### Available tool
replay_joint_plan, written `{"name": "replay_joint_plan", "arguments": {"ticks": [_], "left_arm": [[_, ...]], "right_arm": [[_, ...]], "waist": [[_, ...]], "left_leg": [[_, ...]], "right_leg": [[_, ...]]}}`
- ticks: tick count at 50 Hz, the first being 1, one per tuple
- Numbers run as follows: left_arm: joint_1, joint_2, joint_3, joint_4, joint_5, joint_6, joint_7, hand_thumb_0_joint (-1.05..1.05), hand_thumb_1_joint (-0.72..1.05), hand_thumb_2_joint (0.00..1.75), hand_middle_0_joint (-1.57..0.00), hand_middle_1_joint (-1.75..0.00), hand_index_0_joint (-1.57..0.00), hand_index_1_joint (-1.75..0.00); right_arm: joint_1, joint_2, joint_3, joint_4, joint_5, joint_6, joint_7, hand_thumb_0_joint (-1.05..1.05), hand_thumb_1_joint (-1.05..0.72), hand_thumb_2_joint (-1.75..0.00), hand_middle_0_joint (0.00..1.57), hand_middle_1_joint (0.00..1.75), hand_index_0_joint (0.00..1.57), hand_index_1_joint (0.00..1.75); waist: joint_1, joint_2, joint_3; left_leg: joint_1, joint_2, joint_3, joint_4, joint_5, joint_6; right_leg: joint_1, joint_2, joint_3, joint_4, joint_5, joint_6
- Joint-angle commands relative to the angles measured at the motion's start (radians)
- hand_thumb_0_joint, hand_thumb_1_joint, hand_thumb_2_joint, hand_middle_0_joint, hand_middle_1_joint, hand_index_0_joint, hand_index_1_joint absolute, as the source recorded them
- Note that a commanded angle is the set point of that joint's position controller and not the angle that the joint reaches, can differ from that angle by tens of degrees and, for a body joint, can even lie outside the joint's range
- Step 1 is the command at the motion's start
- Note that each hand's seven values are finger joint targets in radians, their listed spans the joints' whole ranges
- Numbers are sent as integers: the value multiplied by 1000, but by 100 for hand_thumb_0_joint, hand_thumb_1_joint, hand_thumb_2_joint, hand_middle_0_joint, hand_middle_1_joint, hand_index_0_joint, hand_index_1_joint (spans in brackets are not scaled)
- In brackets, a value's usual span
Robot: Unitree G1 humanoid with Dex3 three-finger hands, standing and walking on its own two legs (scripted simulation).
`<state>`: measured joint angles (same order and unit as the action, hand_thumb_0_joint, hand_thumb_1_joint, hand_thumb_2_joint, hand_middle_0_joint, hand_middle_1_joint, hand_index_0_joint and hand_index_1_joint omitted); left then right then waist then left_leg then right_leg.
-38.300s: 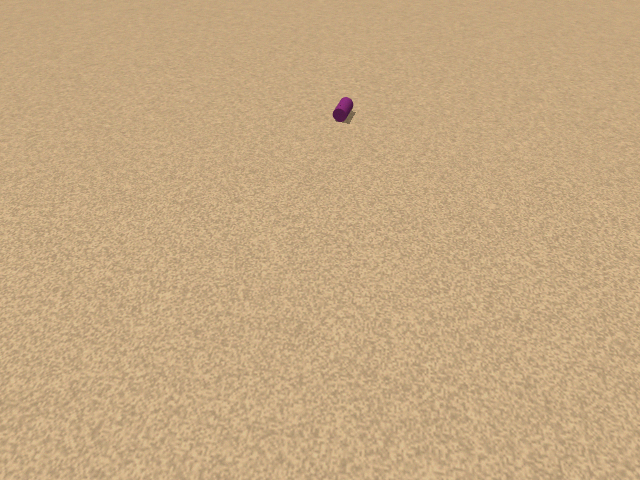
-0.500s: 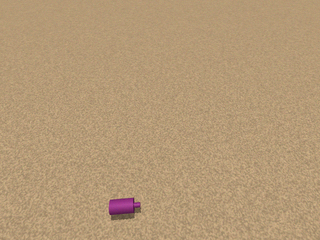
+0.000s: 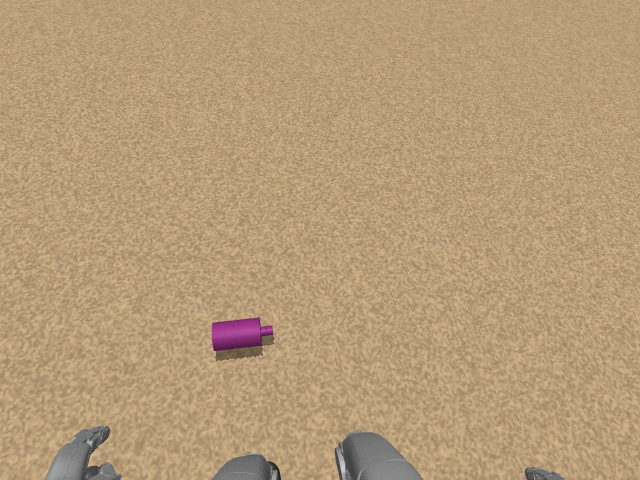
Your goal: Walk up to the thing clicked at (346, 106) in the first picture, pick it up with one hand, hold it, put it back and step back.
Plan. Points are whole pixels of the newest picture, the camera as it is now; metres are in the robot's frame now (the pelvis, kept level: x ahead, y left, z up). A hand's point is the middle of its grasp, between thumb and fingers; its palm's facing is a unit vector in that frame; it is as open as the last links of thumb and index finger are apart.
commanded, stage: step back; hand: left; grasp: from above
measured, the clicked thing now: (243, 333) +0.52 +0.18 -0.72
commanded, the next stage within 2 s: none
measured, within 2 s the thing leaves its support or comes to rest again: neither
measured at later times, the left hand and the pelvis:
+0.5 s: hand out of the picture +0.00 +0.25 -0.14, palm faces -0.01 -0.91 -0.41, open 7.4 cm; pelvis -0.13 -0.01 -0.01, yaw +0 degrees
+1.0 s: hand out of the picture -0.22 +0.23 -0.15, palm faces -0.06 -0.91 -0.40, open 7.4 cm; pelvis -0.30 -0.04 -0.01, yaw -4 degrees
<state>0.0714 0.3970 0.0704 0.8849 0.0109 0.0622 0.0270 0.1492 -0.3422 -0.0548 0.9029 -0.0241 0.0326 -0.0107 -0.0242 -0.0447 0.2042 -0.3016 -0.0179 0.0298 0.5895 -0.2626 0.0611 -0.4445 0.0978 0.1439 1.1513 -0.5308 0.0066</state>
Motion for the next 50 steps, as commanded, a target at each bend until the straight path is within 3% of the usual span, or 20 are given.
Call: {"name": "replay_joint_plan", "arguments": {"ticks": [1, 5, 9, 10, 11, 12, 13, 16, 23, 26, 27, 28, 29, 32, 41, 45, 46, 47, 48, 50], "left_arm": [[34, 169, 52, -89, 2, -27, 8, 0, 90, 90, -20, -30, -20, -30], [95, 158, 58, -83, 5, -31, -2, 0, 90, 90, -20, -30, -20, -30], [233, 136, 64, -35, 11, -42, -15, 0, 90, 90, -20, -30, -20, -30], [245, 163, 70, -38, 21, -48, -13, 0, 90, 90, -20, -30, -20, -30], [225, 228, 86, -58, 35, -54, -15, 0, 90, 90, -20, -30, -20, -30], [154, 328, 106, -87, 22, -50, -17, 0, 90, 90, -20, -30, -20, -30], [83, 328, 105, -137, 33, -59, -12, 0, 90, 90, -20, -30, -20, -30], [-37, 224, 82, -163, 23, -59, 2, 0, 90, 90, -20, -30, -20, -30], [93, 206, 71, -169, 25, -39, 5, 0, 90, 90, -20, -30, -20, -30], [79, 194, 56, -185, 6, -18, -6, 0, 90, 90, -20, -30, -20, -30], [107, 155, 47, -193, 1, -16, -10, 0, 90, 90, -20, -30, -20, -30], [36, 176, 60, -203, -5, -18, 2, 0, 90, 90, -20, -30, -20, -30], [-13, 191, 72, -193, 11, -17, 13, 0, 90, 90, -20, -30, -20, -30], [104, 171, 68, -144, -12, -15, 6, 0, 90, 90, -20, -30, -20, -30], [135, 159, 69, -138, 7, -28, -13, 0, 90, 90, -20, -30, -20, -30], [293, 165, 75, -51, 16, -40, -22, 0, 90, 90, -20, -30, -20, -30], [269, 220, 93, -67, 34, -46, -23, 0, 90, 90, -20, -30, -20, -30], [208, 350, 120, -105, 32, -42, -26, 0, 90, 90, -20, -30, -20, -30], [127, 387, 123, -143, 36, -44, -18, 0, 90, 90, -20, -30, -20, -30], [-1, 260, 83, -165, 28, -52, -7, 0, 90, 90, -20, -30, -20, -30]], "right_arm": [[55, -269, -72, -88, -2, -29, -29, 0, -90, -90, 20, 30, 20, 30], [19, -284, -71, -119, -2, -25, -25, 0, -90, -90, 20, 30, 20, 30], [-53, -296, -66, -132, 9, -11, -16, 0, -90, -90, 20, 30, 20, 30], [-46, -275, -56, -129, 17, -8, -13, 0, -90, -90, 20, 30, 20, 30], [-35, -235, -44, -140, 22, -8, -9, 0, -90, -90, 20, 30, 20, 30], [-85, -222, -51, -141, 25, -3, -16, 0, -90, -90, 20, 30, 20, 30], [-59, -253, -63, -124, 20, 3, -19, 0, -90, -90, 20, 30, 20, 30], [54, -226, -47, -81, 35, -4, -16, 0, -90, -90, 20, 30, 20, 30], [41, -213, -34, -107, 16, -22, -12, 0, -90, -90, 20, 30, 20, 30], [119, -232, -54, -78, -3, -39, -11, 0, -90, -90, 20, 30, 20, 30], [99, -320, -78, -94, -20, -43, -12, 0, -90, -90, 20, 30, 20, 30], [55, -428, -92, -116, -8, -38, 0, 0, -90, -90, 20, 30, 20, 30], [59, -415, -95, -111, -14, -44, -4, 0, -90, -90, 20, 30, 20, 30], [-51, -302, -60, -126, -12, -44, -20, 0, -90, -90, 20, 30, 20, 30], [19, -302, -69, -155, -12, -27, -22, 0, -90, -90, 20, 30, 20, 30], [-45, -307, -62, -171, 7, 1, -16, 0, -90, -90, 20, 30, 20, 30], [-24, -248, -46, -177, 13, 3, -13, 0, -90, -90, 20, 30, 20, 30], [-72, -212, -45, -203, 21, 0, -24, 0, -90, -90, 20, 30, 20, 30], [-84, -258, -66, -196, 13, 5, -36, 0, -90, -90, 20, 30, 20, 30], [3, -257, -59, -136, 23, 0, -28, 0, -90, -90, 20, 30, 20, 30]], "waist": [[-26, 147, -252], [-13, 175, -285], [56, 182, -296], [55, 123, -283], [41, -54, -250], [77, -245, -180], [56, -195, -127], [-20, -96, -129], [69, -149, -234], [29, -77, -266], [38, 124, -270], [-6, 293, -241], [-34, 228, -217], [59, 158, -196], [-3, 233, -264], [61, 224, -304], [48, 62, -255], [88, -234, -202], [93, -231, -123], [-2, -53, -95]], "left_leg": [[310, 292, -291, -100, 601, 205], [265, 309, -290, -104, 461, 197], [51, 245, -212, -50, 246, 105], [-32, 203, -187, -24, 136, 56], [-206, 97, -127, 108, -53, -15], [-196, -74, -57, 382, -320, -57], [-142, -63, -188, 577, -350, -71], [-152, -112, -194, 656, -203, -61], [-110, -20, -61, 114, -226, -67], [105, 26, -94, -195, 101, -34], [190, 232, -375, -225, 197, 38], [55, 405, -559, -259, 348, 201], [-26, 431, -611, -264, 352, 250], [48, 286, -306, -177, 443, 163], [189, 284, -268, -116, 376, 191], [-21, 195, -198, -14, 149, 70], [-207, 90, -167, 104, -38, 7], [-271, -93, -108, 358, -306, -56], [-211, -43, -212, 561, -347, -73], [-192, -91, -238, 631, -217, -58]], "right_leg": [[-63, -35, 3, -108, -9, 17], [30, -75, -61, -282, 26, 3], [283, -86, -141, -651, 265, -46], [327, -111, -83, -690, 299, -66], [346, -278, 186, -752, 275, -137], [125, -488, 413, -874, 270, -316], [4, -536, 465, -875, 345, -352], [68, -339, 106, -770, 552, -225], [371, -326, 71, -634, 659, -197], [223, -266, 28, -504, 549, -119], [30, -152, -36, -370, 306, -59], [-9, -5, -73, -168, -108, -21], [12, -2, 54, -3, -142, -28], [-52, 3, 67, 144, 13, -38], [46, -65, -73, -279, 14, 16], [326, -78, -138, -734, 249, -39], [360, -191, 83, -768, 176, -76], [150, -442, 376, -870, 144, -234], [-65, -561, 496, -934, 117, -329], [-26, -370, 173, -790, 355, -229]]}}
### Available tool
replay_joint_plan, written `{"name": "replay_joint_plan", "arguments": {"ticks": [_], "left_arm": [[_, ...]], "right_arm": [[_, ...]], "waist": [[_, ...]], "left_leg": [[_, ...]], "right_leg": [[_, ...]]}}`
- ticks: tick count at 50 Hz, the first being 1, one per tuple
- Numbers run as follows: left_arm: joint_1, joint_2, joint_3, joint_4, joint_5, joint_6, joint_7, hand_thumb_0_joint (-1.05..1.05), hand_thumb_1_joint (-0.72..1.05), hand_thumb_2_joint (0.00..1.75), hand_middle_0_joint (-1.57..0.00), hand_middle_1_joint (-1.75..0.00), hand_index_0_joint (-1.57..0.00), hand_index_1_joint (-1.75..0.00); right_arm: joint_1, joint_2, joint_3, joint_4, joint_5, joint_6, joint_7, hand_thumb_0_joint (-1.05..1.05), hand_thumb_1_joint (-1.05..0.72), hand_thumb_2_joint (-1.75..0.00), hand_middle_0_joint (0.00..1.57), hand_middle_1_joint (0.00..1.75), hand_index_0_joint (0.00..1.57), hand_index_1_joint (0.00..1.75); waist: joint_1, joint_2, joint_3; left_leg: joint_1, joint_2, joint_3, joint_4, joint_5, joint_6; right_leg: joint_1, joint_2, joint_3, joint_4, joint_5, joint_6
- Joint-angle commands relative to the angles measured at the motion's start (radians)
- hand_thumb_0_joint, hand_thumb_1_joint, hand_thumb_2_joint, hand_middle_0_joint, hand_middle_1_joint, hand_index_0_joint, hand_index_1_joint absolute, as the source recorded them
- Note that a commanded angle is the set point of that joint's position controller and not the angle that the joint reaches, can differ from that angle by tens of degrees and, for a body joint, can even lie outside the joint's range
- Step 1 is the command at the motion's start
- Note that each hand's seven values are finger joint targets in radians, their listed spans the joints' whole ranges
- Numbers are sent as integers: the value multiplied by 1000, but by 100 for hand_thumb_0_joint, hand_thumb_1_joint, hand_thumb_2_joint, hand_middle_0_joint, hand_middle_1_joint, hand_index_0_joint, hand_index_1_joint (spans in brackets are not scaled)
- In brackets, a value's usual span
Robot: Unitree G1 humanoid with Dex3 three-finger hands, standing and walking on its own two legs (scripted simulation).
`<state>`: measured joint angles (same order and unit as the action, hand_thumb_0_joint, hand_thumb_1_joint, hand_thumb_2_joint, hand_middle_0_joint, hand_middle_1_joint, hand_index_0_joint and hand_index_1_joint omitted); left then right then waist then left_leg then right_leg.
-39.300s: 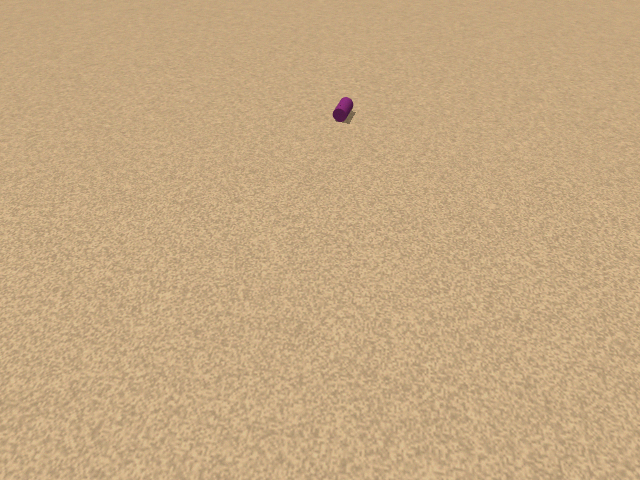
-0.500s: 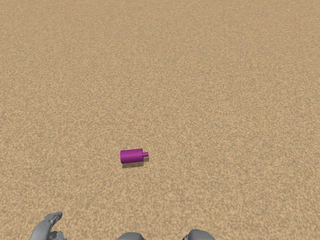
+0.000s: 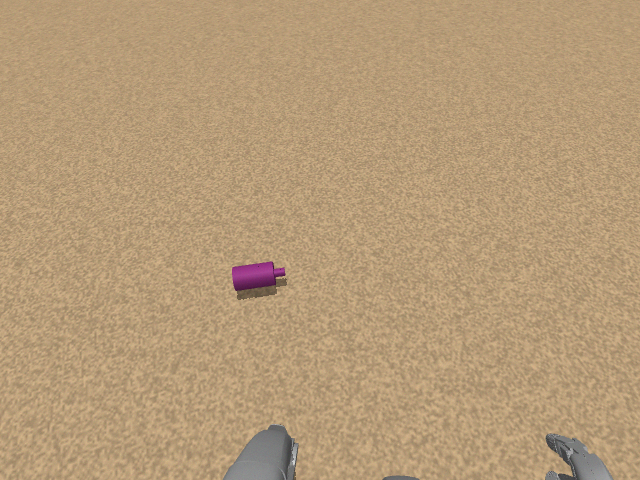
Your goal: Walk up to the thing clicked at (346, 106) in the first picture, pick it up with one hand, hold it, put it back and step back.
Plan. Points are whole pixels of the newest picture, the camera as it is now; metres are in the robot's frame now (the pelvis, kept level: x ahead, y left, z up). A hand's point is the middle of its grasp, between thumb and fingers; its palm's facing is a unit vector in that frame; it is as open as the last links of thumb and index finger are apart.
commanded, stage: step back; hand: left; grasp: from above
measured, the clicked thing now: (259, 275) +0.80 +0.27 -0.71
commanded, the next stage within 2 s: stand in 1.74 s
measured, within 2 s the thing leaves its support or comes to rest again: neither
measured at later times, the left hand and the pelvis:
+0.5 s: hand out of the picture -0.07 +0.26 -0.13, palm faces +0.06 -0.92 -0.39, open 7.4 cm; pelvis -0.17 -0.02 +0.01, yaw +3 degrees
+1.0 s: hand out of the picture -0.25 +0.25 -0.13, palm faces +0.10 -0.91 -0.41, open 7.4 cm; pelvis -0.28 -0.04 +0.01, yaw +5 degrees
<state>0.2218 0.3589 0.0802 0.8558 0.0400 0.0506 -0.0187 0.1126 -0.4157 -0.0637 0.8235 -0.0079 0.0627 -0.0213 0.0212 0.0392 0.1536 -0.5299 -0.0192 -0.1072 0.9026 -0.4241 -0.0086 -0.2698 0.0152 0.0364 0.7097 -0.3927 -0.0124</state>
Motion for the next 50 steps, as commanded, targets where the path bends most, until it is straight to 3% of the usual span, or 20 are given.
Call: {"name": "replay_joint_plan", "arguments": {"ticks": [1, 9, 12, 13, 14, 15, 18, 24, 27, 28, 29, 30, 31, 34, 39, 42, 43, 44, 45, 50], "left_arm": [[-172, 276, 72, -132, 4, -40, 42, 0, 90, 90, -20, -30, -20, -30], [-47, 266, 64, -137, -2, -25, 62, 0, 90, 90, -20, -30, -20, -30], [-69, 243, 41, -149, -20, -6, 51, 0, 90, 90, -20, -30, -20, -30], [-47, 208, 32, -155, -23, -4, 47, 0, 90, 90, -20, -30, -20, -30], [-110, 211, 35, -175, -36, -7, 53, 0, 90, 90, -20, -30, -20, -30], [-169, 237, 53, -165, -20, -6, 62, 0, 90, 90, -20, -30, -20, -30], [-72, 221, 50, -105, -40, 3, 55, 0, 90, 90, -20, -30, -20, -30], [-44, 202, 43, -85, -24, -20, 37, 0, 90, 90, -20, -30, -20, -30], [49, 188, 39, -12, -16, -47, 36, 0, 90, 90, -20, -30, -20, -30], [58, 211, 47, 2, -4, -56, 41, 0, 90, 90, -20, -30, -20, -30], [61, 279, 66, 0, 9, -64, 42, 0, 90, 90, -20, -30, -20, -30], [15, 389, 90, -29, 5, -61, 42, 0, 90, 90, -20, -30, -20, -30], [-61, 415, 91, -51, 8, -64, 47, 0, 90, 90, -20, -30, -20, -30], [-144, 296, 58, -53, 7, -77, 55, 0, 90, 90, -20, -30, -20, -30], [-32, 297, 64, -18, 14, -80, 40, 0, 90, 90, -20, -30, -20, -30], [-67, 274, 39, -18, 1, -61, 29, 0, 90, 90, -20, -30, -20, -30], [-34, 222, 23, -10, -1, -57, 28, 0, 90, 90, -20, -30, -20, -30], [-51, 173, 7, -11, -21, -59, 23, 0, 90, 90, -20, -30, -20, -30], [-93, 254, 35, 14, -20, -61, 29, 0, 90, 90, -20, -30, -20, -30], [-16, 222, 36, 70, -23, -80, 7, 0, 90, 90, -20, -30, -20, -30]], "right_arm": [[68, -170, -44, -41, 9, -32, -17, 0, -90, -90, 20, 30, 20, 30], [86, -140, -30, -43, -15, -48, -9, 0, -90, -90, 20, 30, 20, 30], [178, -155, -48, 5, -21, -57, -6, 0, -90, -90, 20, 30, 20, 30], [159, -227, -68, -4, -32, -56, -7, 0, -90, -90, 20, 30, 20, 30], [92, -344, -83, -31, -22, -50, 5, 0, -90, -90, 20, 30, 20, 30], [88, -349, -86, -37, -32, -56, 3, 0, -90, -90, 20, 30, 20, 30], [-3, -243, -46, -41, -31, -59, -14, 0, -90, -90, 20, 30, 20, 30], [40, -223, -48, -47, -34, -43, -10, 0, -90, -90, 20, 30, 20, 30], [11, -236, -49, -39, -17, -23, -2, 0, -90, -90, 20, 30, 20, 30], [30, -201, -36, -32, -13, -18, 2, 0, -90, -90, 20, 30, 20, 30], [24, -144, -20, -47, -10, -20, 8, 0, -90, -90, 20, 30, 20, 30], [-42, -134, -25, -74, -7, -21, -5, 0, -90, -90, 20, 30, 20, 30], [-51, -180, -44, -62, -9, -15, -8, 0, -90, -90, 20, 30, 20, 30], [33, -171, -37, -5, 1, -27, -2, 0, -90, -90, 20, 30, 20, 30], [-4, -142, -29, 7, -25, -56, 22, 0, -90, -90, 20, 30, 20, 30], [90, -136, -42, 70, -26, -77, 22, 0, -90, -90, 20, 30, 20, 30], [112, -166, -57, 88, -37, -84, 18, 0, -90, -90, 20, 30, 20, 30], [68, -235, -63, 74, -36, -89, 18, 0, -90, -90, 20, 30, 20, 30], [40, -290, -66, 62, -31, -89, 24, 0, -90, -90, 20, 30, 20, 30], [-4, -214, -43, 77, -34, -100, 28, 0, -90, -90, 20, 30, 20, 30]], "waist": [[-62, -176, -57], [23, -255, -194], [-16, -167, -238], [-4, -23, -240], [-27, 182, -215], [-73, 169, -179], [14, 49, -166], [-28, 153, -182], [5, 135, -263], [-1, 94, -263], [-3, -86, -213], [46, -252, -181], [42, -249, -105], [-35, -136, -85], [46, -218, -113], [-13, -182, -134], [-17, -76, -148], [-15, 108, -136], [-33, 98, -82], [-3, 111, -82]], "left_leg": [[47, -100, -68, 318, -28, 10], [94, -7, 64, -173, -92, 5], [326, 13, 72, -502, 255, 39], [427, 183, -160, -513, 353, 107], [303, 369, -354, -537, 487, 263], [183, 436, -451, -562, 523, 344], [228, 303, -166, -465, 635, 262], [383, 282, -145, -422, 533, 253], [342, 214, -54, -316, 428, 182], [233, 174, -30, -266, 315, 137], [1, 61, 12, -135, 84, 70], [1, -29, -11, 6, -160, 20], [60, -5, -111, 183, -172, 2], [65, -49, -67, 257, -39, 1], [105, 1, 64, -171, -95, -7], [385, -15, 101, -535, 49, 21], [498, 45, -39, -550, 7, 49], [445, 241, -374, -648, -284, 141], [192, 341, -461, -709, -465, 239], [177, 210, -201, -634, -217, 160]], "right_leg": [[-178, -242, 199, -320, 269, -175], [197, -284, 191, -174, 573, -188], [72, -215, 124, -40, 479, -99], [-120, -131, 76, 56, 259, -50], [-162, 37, -46, 222, -146, -6], [-140, 34, 80, 425, -273, 0], [-184, 69, 149, 587, -153, -15], [-134, 2, 31, 147, -141, 26], [87, 26, -72, -295, 75, -4], [180, 1, -12, -340, 128, -16], [231, -144, 258, -348, 49, -64], [-4, -397, 496, -406, 36, -231], [-188, -470, 580, -457, -21, -299], [-120, -278, 241, -300, 218, -202], [49, -233, 231, -314, -117, -168], [-65, -210, 178, -224, -93, -122], [-184, -166, 128, -131, -100, -84], [-297, -52, 16, -16, -145, -15], [-171, -51, -8, 127, -197, -3], [-12, -34, -47, -40, -56, -6]]}}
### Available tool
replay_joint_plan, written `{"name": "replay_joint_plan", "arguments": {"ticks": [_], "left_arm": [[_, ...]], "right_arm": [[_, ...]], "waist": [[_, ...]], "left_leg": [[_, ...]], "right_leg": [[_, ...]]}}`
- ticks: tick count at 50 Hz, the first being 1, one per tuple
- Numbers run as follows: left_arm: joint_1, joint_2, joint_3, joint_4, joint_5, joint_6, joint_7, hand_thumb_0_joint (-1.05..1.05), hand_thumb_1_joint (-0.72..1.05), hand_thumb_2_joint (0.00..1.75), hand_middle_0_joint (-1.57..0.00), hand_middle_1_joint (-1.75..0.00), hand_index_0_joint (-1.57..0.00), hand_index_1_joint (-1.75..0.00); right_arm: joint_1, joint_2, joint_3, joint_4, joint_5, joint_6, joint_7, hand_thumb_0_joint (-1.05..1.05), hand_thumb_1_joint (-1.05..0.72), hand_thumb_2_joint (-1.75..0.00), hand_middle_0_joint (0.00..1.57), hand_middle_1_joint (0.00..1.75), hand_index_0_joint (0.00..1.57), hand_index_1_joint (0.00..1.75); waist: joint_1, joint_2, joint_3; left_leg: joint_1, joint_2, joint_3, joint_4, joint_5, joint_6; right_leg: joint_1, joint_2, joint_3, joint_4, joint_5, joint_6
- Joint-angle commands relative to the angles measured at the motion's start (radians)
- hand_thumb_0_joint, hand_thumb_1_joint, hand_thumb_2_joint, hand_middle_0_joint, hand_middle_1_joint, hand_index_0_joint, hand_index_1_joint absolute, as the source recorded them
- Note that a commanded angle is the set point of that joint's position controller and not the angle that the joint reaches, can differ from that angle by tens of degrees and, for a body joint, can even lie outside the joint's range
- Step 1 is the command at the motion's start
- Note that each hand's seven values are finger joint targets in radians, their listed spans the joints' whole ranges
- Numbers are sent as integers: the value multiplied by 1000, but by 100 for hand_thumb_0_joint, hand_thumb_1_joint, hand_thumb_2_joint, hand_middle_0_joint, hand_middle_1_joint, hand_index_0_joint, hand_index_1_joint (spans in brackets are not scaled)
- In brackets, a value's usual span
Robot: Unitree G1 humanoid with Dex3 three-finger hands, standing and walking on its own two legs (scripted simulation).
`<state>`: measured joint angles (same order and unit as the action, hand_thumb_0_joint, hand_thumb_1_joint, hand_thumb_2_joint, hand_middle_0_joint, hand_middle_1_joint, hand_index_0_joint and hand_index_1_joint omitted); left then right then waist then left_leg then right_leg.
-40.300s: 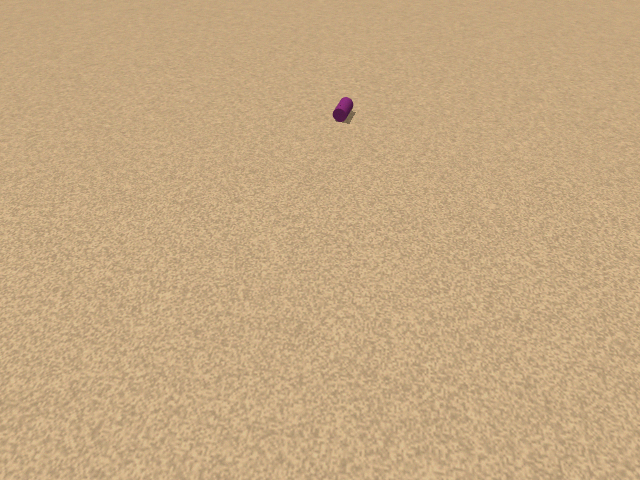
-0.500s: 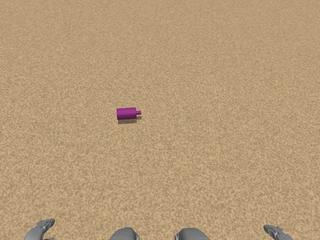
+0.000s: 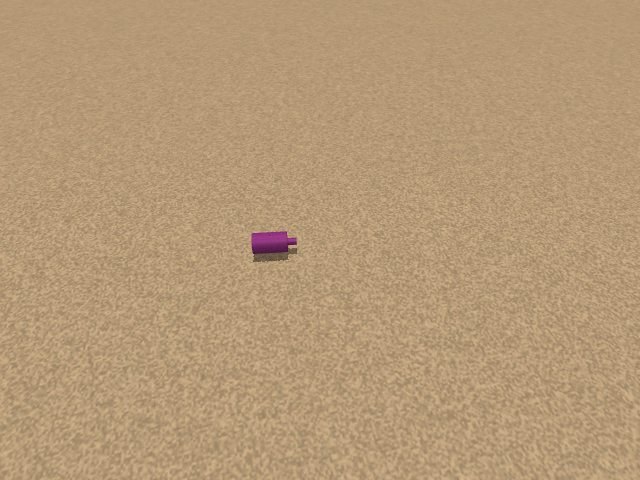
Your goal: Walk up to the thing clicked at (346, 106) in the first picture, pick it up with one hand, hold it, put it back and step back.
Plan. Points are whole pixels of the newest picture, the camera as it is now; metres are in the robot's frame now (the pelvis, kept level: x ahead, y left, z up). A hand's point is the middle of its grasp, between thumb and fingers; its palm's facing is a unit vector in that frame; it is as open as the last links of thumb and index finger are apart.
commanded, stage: step back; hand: left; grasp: from above
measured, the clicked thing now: (274, 242) +1.10 +0.21 -0.72
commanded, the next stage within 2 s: stand in 0.74 s
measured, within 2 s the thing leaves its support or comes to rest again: neither
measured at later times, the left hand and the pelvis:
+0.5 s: hand out of the picture +0.08 +0.29 -0.15, palm faces +0.04 -0.93 -0.36, open 7.4 cm; pelvis +0.03 +0.02 +0.00, yaw +2 degrees
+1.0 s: hand out of the picture +0.14 +0.27 -0.13, palm faces +0.00 -0.94 -0.34, open 7.4 cm; pelvis +0.04 +0.02 +0.02, yaw +1 degrees
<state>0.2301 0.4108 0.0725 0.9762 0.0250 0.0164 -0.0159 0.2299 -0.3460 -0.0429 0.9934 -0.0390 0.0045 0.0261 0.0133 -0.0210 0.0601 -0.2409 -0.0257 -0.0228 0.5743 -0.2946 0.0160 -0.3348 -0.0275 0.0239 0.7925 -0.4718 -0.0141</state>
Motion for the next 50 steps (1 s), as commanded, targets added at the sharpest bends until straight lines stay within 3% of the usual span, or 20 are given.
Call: {"name": "replay_joint_plan", "arguments": {"ticks": [1, 3, 4, 5, 6, 8, 10, 14, 17, 18, 19, 20, 22, 24, 26, 34, 38, 40, 46, 50], "left_arm": [[-9, 153, 43, -39, -5, -50, 5, 0, 90, 90, -20, -30, -20, -30], [44, 155, 51, -14, 7, -62, 18, 0, 90, 90, -20, -30, -20, -30], [68, 224, 67, -9, 21, -69, 26, 0, 90, 90, -20, -30, -20, -30], [63, 299, 80, -11, 22, -72, 26, 0, 90, 90, -20, -30, -20, -30], [-14, 300, 82, -45, 21, -77, 28, 0, 90, 90, -20, -30, -20, -30], [-51, 244, 67, -58, 11, -88, 33, 0, 90, 90, -20, -30, -20, -30], [-54, 226, 59, -52, 10, -92, 31, 0, 90, 90, -20, -30, -20, -30], [-74, 224, 50, -60, 7, -84, 23, 0, 90, 90, -20, -30, -20, -30], [-72, 179, 21, -62, -6, -64, 23, 0, 90, 90, -20, -30, -20, -30], [-73, 144, 10, -74, -11, -61, 21, 0, 90, 90, -20, -30, -20, -30], [-61, 106, -3, -69, -27, -52, 20, 0, 90, 90, -20, -30, -20, -30], [-63, 144, 10, -45, -30, -43, 25, 0, 90, 90, -20, -30, -20, -30], [-58, 138, 2, -27, -19, -48, 25, 0, 90, 90, -20, -30, -20, -30], [-11, 156, 6, 10, -16, -64, 30, 0, 90, 90, -20, -30, -20, -30], [-70, 207, 15, 11, -12, -72, 29, 0, 90, 90, -20, -30, -20, -30], [-124, 172, 0, 32, -17, -66, 35, 0, 90, 90, -20, -30, -20, -30], [-150, 141, -19, 59, -24, -56, 32, 0, 90, 90, -20, -30, -20, -30], [-159, 143, -24, 69, -23, -53, 31, 0, 90, 90, -20, -30, -20, -30], [-183, 150, -25, 85, -20, -54, 27, 0, 90, 90, -20, -30, -20, -30], [-200, 153, -29, 93, -16, -54, 26, 0, 90, 90, -20, -30, -20, -30]], "right_arm": [[-125, -279, -64, -93, -2, -34, -16, 0, -90, -90, 20, 30, 20, 30], [-111, -225, -49, -90, 10, -14, -16, 0, -90, -90, 20, 30, 20, 30], [-126, -178, -38, -112, 17, -13, -16, 0, -90, -90, 20, 30, 20, 30], [-140, -184, -42, -114, 12, -10, -26, 0, -90, -90, 20, 30, 20, 30], [-111, -225, -52, -99, 8, -12, -31, 0, -90, -90, 20, 30, 20, 30], [-58, -217, -53, -71, 18, -23, -26, 0, -90, -90, 20, 30, 20, 30], [-42, -207, -52, -56, 12, -26, -20, 0, -90, -90, 20, 30, 20, 30], [-47, -183, -48, -53, 9, -32, -11, 0, -90, -90, 20, 30, 20, 30], [-27, -177, -55, -30, 6, -43, -23, 0, -90, -90, 20, 30, 20, 30], [0, -219, -67, -26, -2, -49, -31, 0, -90, -90, 20, 30, 20, 30], [-57, -264, -68, -43, 3, -54, -34, 0, -90, -90, 20, 30, 20, 30], [-88, -305, -71, -51, 14, -51, -32, 0, -90, -90, 20, 30, 20, 30], [-145, -278, -58, -53, 11, -42, -29, 0, -90, -90, 20, 30, 20, 30], [-203, -233, -42, -51, 21, -36, -29, 0, -90, -90, 20, 30, 20, 30], [-174, -201, -32, -35, 26, -33, -29, 0, -90, -90, 20, 30, 20, 30], [-206, -210, -33, 17, 26, -41, -32, 0, -90, -90, 20, 30, 20, 30], [-202, -213, -19, 35, 34, -46, -32, 0, -90, -90, 20, 30, 20, 30], [-237, -211, -19, 38, 35, -43, -32, 0, -90, -90, 20, 30, 20, 30], [-230, -205, -10, 62, 35, -49, -32, 0, -90, -90, 20, 30, 20, 30], [-245, -201, -7, 74, 35, -42, -30, 0, -90, -90, 20, 30, 20, 30]], "waist": [[13, 181, -4], [51, 114, -25], [69, -58, -19], [80, -143, 28], [48, -75, 89], [14, -29, 73], [13, -82, 20], [10, -132, -12], [-22, -77, -60], [-33, 10, -111], [-7, 135, -112], [-6, 139, -105], [14, 125, -80], [42, 147, -82], [-2, 56, -71], [-1, 46, -143], [-10, 19, -120], [-8, 31, -106], [-10, 37, -148], [-14, 16, -104]], "left_leg": [[-123, 196, -238, -280, -342, 118], [-209, 146, -154, -129, -255, 63], [-362, 38, -91, 65, -246, 12], [-357, -30, -82, 236, -274, -1], [-330, 21, -134, 313, -239, -8], [-305, 46, -146, 298, -148, -9], [-214, 45, -110, 263, -123, -14], [-82, 39, 21, 53, -93, -23], [102, 25, 29, -155, 146, -1], [166, 129, -98, -175, 202, 31], [134, 269, -308, -239, 108, 105], [22, 332, -337, -247, 19, 193], [-3, 290, -256, -217, 73, 160], [-39, 205, -133, -135, 191, 66], [-49, 122, -61, -92, 149, 13], [98, 163, -48, -129, 424, 41], [139, 179, -81, -187, 496, 37], [157, 167, -72, -191, 436, 26], [203, 170, -57, -229, 477, 9], [176, 161, -52, -260, 331, 0]], "right_leg": [[125, 29, -61, -229, 61, -10], [312, 28, -21, -401, 116, -29], [349, -121, 274, -500, -86, -87], [206, -316, 520, -619, -346, -168], [113, -376, 551, -627, -343, -216], [155, -290, 387, -580, -123, -181], [131, -239, 254, -549, 37, -153], [112, -222, 135, -452, 305, -148], [65, -154, 41, -260, 529, -83], [26, -110, 14, -176, 481, -46], [-31, -6, -36, -111, 220, 1], [66, 5, -36, -106, -14, -6], [113, -7, -26, -216, 39, -19], [205, -38, 12, -346, 253, -22], [206, -105, 116, -376, 328, -52], [244, -79, 32, -340, 527, -21], [234, -80, 35, -388, 515, 6], [221, -89, 43, -441, 493, 7], [270, -100, 38, -469, 521, 8], [242, -104, 47, -517, 432, 8]]}}
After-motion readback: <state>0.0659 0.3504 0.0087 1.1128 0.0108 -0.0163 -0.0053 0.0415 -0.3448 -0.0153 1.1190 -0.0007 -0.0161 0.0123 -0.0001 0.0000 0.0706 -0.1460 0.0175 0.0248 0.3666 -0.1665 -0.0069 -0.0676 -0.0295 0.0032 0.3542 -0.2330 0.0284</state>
